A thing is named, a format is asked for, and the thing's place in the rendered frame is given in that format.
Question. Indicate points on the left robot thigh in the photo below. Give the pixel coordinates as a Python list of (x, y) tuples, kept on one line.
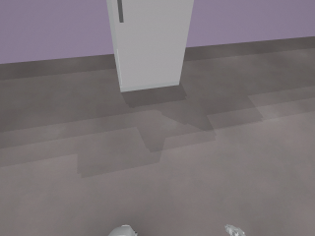
[(123, 231)]

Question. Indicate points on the fridge door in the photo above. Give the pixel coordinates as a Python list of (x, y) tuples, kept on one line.
[(151, 41)]

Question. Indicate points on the robot right hand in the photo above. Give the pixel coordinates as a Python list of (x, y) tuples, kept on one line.
[(233, 231)]

